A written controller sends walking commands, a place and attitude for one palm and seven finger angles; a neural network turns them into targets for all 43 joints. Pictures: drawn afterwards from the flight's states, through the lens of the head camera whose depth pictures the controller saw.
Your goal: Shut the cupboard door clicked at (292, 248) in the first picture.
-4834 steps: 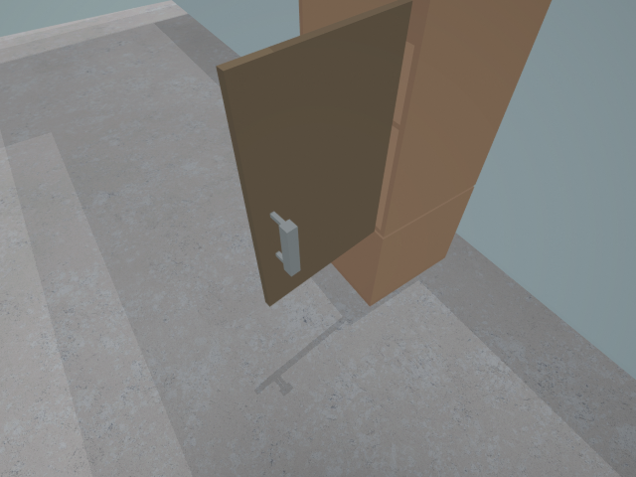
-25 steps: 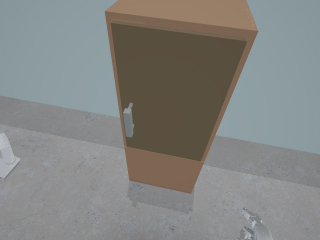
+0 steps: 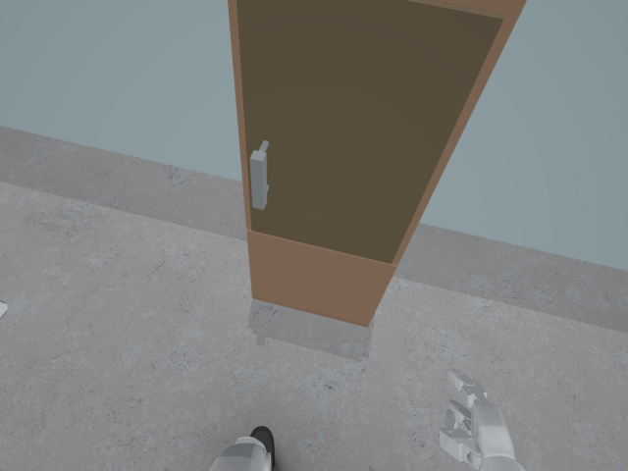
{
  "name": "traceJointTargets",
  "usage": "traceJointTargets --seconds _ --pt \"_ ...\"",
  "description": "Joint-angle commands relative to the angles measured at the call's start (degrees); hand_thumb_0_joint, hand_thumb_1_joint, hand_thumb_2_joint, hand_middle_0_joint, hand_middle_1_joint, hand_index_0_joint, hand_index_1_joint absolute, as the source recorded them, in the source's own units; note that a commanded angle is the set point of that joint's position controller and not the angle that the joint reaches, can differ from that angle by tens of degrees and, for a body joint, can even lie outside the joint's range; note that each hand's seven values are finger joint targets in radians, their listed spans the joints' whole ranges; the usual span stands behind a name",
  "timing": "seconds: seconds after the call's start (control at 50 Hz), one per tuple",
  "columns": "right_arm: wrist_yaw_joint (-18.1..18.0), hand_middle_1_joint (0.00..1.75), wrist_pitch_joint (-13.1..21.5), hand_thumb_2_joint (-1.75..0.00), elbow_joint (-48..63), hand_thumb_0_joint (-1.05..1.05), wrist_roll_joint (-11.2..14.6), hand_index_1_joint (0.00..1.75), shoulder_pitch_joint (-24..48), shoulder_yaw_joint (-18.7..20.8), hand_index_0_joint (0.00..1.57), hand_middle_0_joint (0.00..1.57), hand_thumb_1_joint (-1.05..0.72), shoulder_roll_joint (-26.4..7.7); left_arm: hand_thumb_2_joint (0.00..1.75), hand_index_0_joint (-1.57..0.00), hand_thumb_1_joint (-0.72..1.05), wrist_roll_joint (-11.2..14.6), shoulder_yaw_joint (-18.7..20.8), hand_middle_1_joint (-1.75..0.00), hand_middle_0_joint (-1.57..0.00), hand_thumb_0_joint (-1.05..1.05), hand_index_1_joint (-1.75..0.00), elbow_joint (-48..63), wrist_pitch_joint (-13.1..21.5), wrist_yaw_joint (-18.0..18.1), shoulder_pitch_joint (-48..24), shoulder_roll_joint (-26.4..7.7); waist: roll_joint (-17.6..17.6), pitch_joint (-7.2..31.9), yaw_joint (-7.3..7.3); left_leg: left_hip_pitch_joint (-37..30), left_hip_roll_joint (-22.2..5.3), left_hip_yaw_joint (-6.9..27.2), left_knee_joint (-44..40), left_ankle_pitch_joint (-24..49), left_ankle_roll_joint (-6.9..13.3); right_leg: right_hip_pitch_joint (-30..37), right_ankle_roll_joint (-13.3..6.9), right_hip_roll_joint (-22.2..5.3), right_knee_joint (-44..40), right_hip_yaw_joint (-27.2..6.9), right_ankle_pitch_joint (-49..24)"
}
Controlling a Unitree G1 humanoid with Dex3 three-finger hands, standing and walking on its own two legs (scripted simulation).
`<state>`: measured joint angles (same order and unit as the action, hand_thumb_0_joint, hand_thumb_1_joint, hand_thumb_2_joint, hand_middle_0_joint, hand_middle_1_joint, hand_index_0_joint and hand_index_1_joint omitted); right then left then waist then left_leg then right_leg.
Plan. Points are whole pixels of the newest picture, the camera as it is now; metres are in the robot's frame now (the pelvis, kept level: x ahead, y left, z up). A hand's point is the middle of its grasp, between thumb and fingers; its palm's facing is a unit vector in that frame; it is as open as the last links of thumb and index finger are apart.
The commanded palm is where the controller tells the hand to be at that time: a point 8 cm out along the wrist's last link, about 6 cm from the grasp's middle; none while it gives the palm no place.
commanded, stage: stop stepping back and stand still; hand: left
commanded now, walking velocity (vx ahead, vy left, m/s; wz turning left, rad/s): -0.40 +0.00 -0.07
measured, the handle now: (262, 175) +0.65 +0.18 -0.09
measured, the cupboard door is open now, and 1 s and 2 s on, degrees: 0 0 0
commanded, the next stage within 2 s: let the arm hang, fingers relaxed in 0.82 s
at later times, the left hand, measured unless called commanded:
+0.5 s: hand out of the picture +0.18 +0.30 +0.17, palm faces +0.43 -0.84 -0.31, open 7.4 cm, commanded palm +0.09 +0.32 +0.20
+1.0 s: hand (60, 389) +0.17 +0.28 +0.06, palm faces +0.28 -0.88 -0.38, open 7.4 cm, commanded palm none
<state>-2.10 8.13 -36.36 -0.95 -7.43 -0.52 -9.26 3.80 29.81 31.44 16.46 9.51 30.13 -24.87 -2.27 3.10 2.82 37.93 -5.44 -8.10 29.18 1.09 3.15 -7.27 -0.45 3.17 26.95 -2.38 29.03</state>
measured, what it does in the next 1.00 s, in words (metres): steps on the spot: left foot, then right foot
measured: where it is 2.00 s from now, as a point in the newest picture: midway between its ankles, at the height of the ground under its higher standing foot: outside the picture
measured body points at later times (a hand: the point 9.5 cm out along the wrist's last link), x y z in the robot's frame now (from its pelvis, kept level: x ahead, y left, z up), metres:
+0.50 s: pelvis -0.07 +0.03 +0.01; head -0.05 +0.06 +0.46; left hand +0.15 +0.34 +0.18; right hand +0.05 -0.22 -0.07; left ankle +0.00 +0.12 -0.71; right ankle -0.14 -0.11 -0.69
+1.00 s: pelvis -0.07 +0.04 +0.00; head -0.09 +0.03 +0.45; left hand +0.15 +0.32 +0.09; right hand +0.05 -0.24 -0.10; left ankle +0.00 +0.16 -0.71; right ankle -0.13 -0.07 -0.71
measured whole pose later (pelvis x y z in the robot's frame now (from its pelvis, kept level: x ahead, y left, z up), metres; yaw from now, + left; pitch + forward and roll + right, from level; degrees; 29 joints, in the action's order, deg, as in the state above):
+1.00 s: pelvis -0.07 +0.04 +0.00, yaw -2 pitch +0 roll +1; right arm -0.6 3.7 -42.3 -1.0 -13.5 1.5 -17.7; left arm -0.3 13.1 -0.5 4.4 5.3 17.7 -17.5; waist 0.6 2.7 0.0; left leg 24.1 -1.7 -2.5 38.1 -13.6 0.1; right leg -15.6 0.5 -2.3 45.0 3.8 30.2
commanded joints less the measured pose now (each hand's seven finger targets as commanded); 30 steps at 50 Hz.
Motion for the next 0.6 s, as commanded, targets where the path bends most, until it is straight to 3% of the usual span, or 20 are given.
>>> traceJointTargets --seconds 0.0,0.02,0.04,0.06,0.1,0.14,0.16,0.18,0.2,0.22,0.24,0.26,0.3,0.32,0.36,0.4,0.42,0.46,0.52,0.58 --pt "-1.8 0.3 2.4 -0.9 4.0 0.0 -0.3 0.3 0.7 4.1 0.2 0.2 -0.9 -8.6 0.9 -0.2 0.9 -1.6 4.1 -0.3 -0.2 0.0 -0.3 14.6 5.0 0.6 -11.6 -14.2 3.1 17.8 -3.45 -41.8 -2.8 4.1 3.6 15.5 -3.6 -15.4 1.4 -8.2 -5.1 -4.8 -41.9" --pt "-2.1 0.3 2.9 -0.9 4.3 0.0 1.3 0.3 0.6 4.8 0.2 0.2 -0.9 -8.2 0.9 -0.2 0.9 -1.1 0.5 -0.3 -0.2 0.0 -0.3 17.2 5.1 0.2 -15.6 -11.2 -0.8 21.2 -4.71 -45.1 -1.6 3.0 3.9 22.5 -2.9 -13.0 5.2 -5.3 -1.4 -0.6 -50.9" --pt "-2.3 0.3 2.9 -0.9 6.1 0.0 2.2 0.3 1.7 5.2 0.2 0.2 -0.9 -8.8 0.9 -0.2 0.9 -0.7 3.2 -0.3 -0.2 0.0 -0.3 17.3 4.5 -0.1 -14.9 -13.6 -1.2 21.7 -4.48 -48.7 -2.4 3.8 3.9 24.4 -1.6 -14.4 7.2 -3.8 1.3 0.0 -52.1" --pt "-2.2 0.3 2.4 -0.9 7.5 0.0 1.9 0.3 1.6 5.1 0.2 0.2 -0.9 -9.2 0.9 -0.2 0.9 -0.7 5.2 -0.3 -0.2 0.0 -0.3 15.8 3.8 -0.6 -10.3 -14.5 3.5 20.7 -4.2 -48.7 -3.3 5.1 2.6 20.7 -0.6 -15.8 6.8 -2.6 3.0 1.5 -40.7" --pt "-1.8 0.3 1.7 -0.9 9.8 0.0 1.4 0.3 3.6 4.5 0.2 0.2 -0.9 -9.6 0.9 -0.2 0.9 0.2 8.8 -0.3 -0.2 0.0 -0.3 12.6 2.0 -0.9 -0.8 -15.3 15.6 15.2 -2.21 -38.0 -5.1 8.8 -4.9 -1.9 -0.3 -13.0 2.9 -0.2 1.9 3.0 -10.8" --pt "-1.8 0.3 -0.1 -0.9 11.3 0.0 1.0 0.3 4.6 3.1 0.2 0.2 -0.9 -8.5 0.9 -0.2 0.9 1.1 7.7 -0.3 -0.2 0.0 -0.3 10.4 0.6 -1.4 1.9 -13.4 17.6 2.0 -3.43 -23.9 -0.9 6.3 -8.7 -29.7 -5.2 -15.4 -2.6 -0.8 -6.3 2.8 7.6" --pt "-2.2 0.3 -1.0 -0.9 11.1 0.0 0.9 0.3 3.7 2.9 0.2 0.2 -0.9 -8.4 0.9 -0.2 0.9 1.3 8.4 -0.3 -0.2 0.0 -0.3 8.3 0.2 -1.2 3.0 -13.8 12.9 -1.2 -3.9 -24.1 2.1 3.2 -0.1 -29.1 -7.0 -21.9 -5.0 -4.7 -11.6 -1.3 14.3" --pt "-2.3 0.3 -1.9 -0.9 10.4 0.0 1.1 0.3 1.9 3.0 0.2 0.2 -0.9 -8.0 0.9 -0.2 0.9 1.3 6.6 -0.3 -0.2 0.0 -0.3 6.9 -0.1 -1.0 1.8 -13.0 2.1 -4.7 -4.42 -27.1 4.6 3.9 16.3 -24.0 -7.2 -33.8 -7.0 -12.8 -18.6 -11.4 22.7" --pt "-2.4 0.3 -2.2 -0.9 9.5 0.0 1.0 0.3 1.6 4.0 0.2 0.2 -0.9 -8.8 0.9 -0.2 0.9 1.1 8.3 -0.3 -0.2 0.0 -0.3 7.4 -0.6 -0.3 0.4 -15.6 -5.9 -6.5 -3.73 -27.1 4.8 9.5 30.9 -23.0 -6.6 -42.7 -10.4 -19.5 -22.5 -20.2 26.6" --pt "-2.5 0.3 -2.5 -0.9 8.4 0.0 0.7 0.3 0.4 3.4 0.2 0.2 -0.9 -8.2 0.9 -0.2 0.9 0.5 5.7 -0.3 -0.2 0.0 -0.3 6.8 -1.0 0.0 -0.8 -13.6 -8.9 -10.2 -4.41 -19.4 3.2 12.2 36.0 -21.7 -5.9 -39.3 -12.8 -21.6 -21.3 -18.2 21.4" --pt "-2.5 0.3 -2.5 -0.9 8.0 0.0 1.1 0.3 -0.5 2.9 0.2 0.2 -0.9 -8.4 0.9 -0.2 0.9 0.1 4.9 -0.3 -0.2 0.0 -0.3 5.0 -1.4 0.1 -1.6 -12.5 -8.7 -10.7 -4.51 -12.7 2.0 12.6 35.5 -20.1 -5.3 -32.8 -12.1 -20.0 -19.2 -14.2 14.2" --pt "-2.6 0.3 -1.7 -0.9 8.9 0.0 1.3 0.3 -0.1 1.5 0.2 0.2 -0.9 -7.9 0.9 -0.2 0.9 -0.1 2.7 -0.3 -0.2 0.0 -0.3 2.4 -1.5 0.3 -5.1 -10.9 -7.3 -11.9 -4.98 -9.4 0.4 11.4 25.8 -21.0 -4.3 -24.1 -8.9 -16.6 -15.4 -8.5 3.5" --pt "-3.3 0.3 -0.1 -0.9 7.5 0.0 1.8 0.3 -0.1 1.8 0.2 0.2 -0.9 -9.6 0.9 -0.2 0.9 -1.0 -2.4 -0.3 -0.2 0.0 -0.3 0.7 -1.5 0.3 -17.9 -9.0 -1.6 -14.5 -5.96 -15.7 1.4 8.4 8.7 -17.1 -4.3 -20.4 -4.3 -11.7 -7.0 -0.4 -5.7" --pt "-3.8 0.3 0.8 -0.9 6.5 0.0 1.9 0.3 -1.4 2.6 0.2 0.2 -0.9 -11.0 0.9 -0.2 0.9 -1.5 -3.5 -0.3 -0.2 0.0 -0.3 -3.8 -2.2 0.6 -18.5 -7.8 3.8 -14.2 -5.83 -19.4 2.3 9.0 1.4 -12.4 -3.9 -18.4 -2.9 -8.5 -0.9 0.7 -11.9" --pt "-4.1 0.3 2.6 -0.9 7.7 0.0 2.3 0.3 -2.3 3.4 0.2 0.2 -0.9 -12.5 0.9 -0.2 0.9 -1.8 -4.8 -0.3 -0.2 0.0 -0.3 -0.4 -2.0 0.8 -18.4 -7.2 15.9 -5.9 -3.72 -27.2 -4.8 19.0 -5.9 3.0 -0.2 -15.4 0.8 -2.7 9.6 2.4 -15.7" --pt "-3.3 0.3 4.0 -0.9 8.2 0.0 1.2 0.3 -3.4 3.2 0.2 0.2 -0.9 -10.6 0.9 -0.2 0.9 -0.9 -0.6 -0.3 -0.2 0.0 -0.3 6.0 -1.3 0.8 -12.4 -11.0 16.4 2.2 -3.29 -35.7 -9.0 26.2 -7.0 17.2 2.0 -17.5 1.2 -1.1 13.3 2.5 -7.1" --pt "-2.5 0.3 4.3 -0.9 8.1 0.0 0.7 0.3 -3.6 3.2 0.2 0.2 -0.9 -9.7 0.9 -0.2 0.9 -0.5 -1.2 -0.3 -0.2 0.0 -0.3 12.5 -0.8 0.3 -11.3 -10.4 14.4 6.9 -4.13 -35.3 -9.8 29.0 -9.5 13.1 0.5 -14.8 1.3 -0.9 17.6 1.8 -2.8" --pt "-1.3 0.3 4.9 -0.9 8.4 0.0 0.3 0.3 -2.3 3.9 0.2 0.2 -0.9 -10.0 0.9 -0.2 0.9 0.0 0.5 -0.3 -0.2 0.0 -0.3 20.1 -0.1 0.1 -7.3 -10.4 11.7 11.0 -3.71 -33.1 -9.9 27.3 -13.2 -5.0 1.0 -11.2 1.4 -1.0 19.9 0.8 -0.9" --pt "-0.4 0.3 4.6 -0.9 9.7 0.0 0.1 0.3 -0.6 2.8 0.2 0.2 -0.9 -9.0 0.9 -0.2 0.9 0.7 5.0 -0.3 -0.2 0.0 -0.3 23.3 -0.6 0.4 6.7 -12.5 17.8 11.7 -2.94 -28.3 -7.5 18.4 -13.8 -15.0 1.0 -6.4 1.1 -1.0 11.9 4.5 -5.0" --pt "-0.9 0.3 2.1 -0.9 9.8 0.0 -0.2 0.3 -0.7 2.0 0.2 0.2 -0.9 -8.8 0.9 -0.2 0.9 0.3 7.7 -0.3 -0.2 0.0 -0.3 18.1 -1.0 0.8 10.9 -14.1 22.6 7.1 -3.68 -14.0 -4.0 12.1 -14.3 -33.6 -1.4 4.5 -0.5 -0.3 2.2 8.7 -6.0"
